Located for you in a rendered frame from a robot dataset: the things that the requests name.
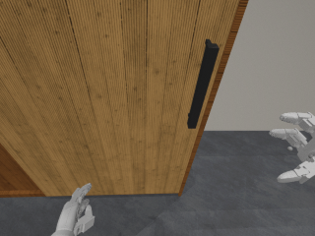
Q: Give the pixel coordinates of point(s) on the robot left hand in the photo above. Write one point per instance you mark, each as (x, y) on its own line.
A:
(69, 218)

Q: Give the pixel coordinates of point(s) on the handle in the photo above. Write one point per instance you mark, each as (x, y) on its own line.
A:
(208, 63)

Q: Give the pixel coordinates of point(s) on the robot right hand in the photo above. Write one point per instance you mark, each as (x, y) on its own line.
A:
(306, 169)

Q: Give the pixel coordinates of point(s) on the wardrobe door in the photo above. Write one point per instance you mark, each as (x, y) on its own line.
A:
(12, 176)
(99, 91)

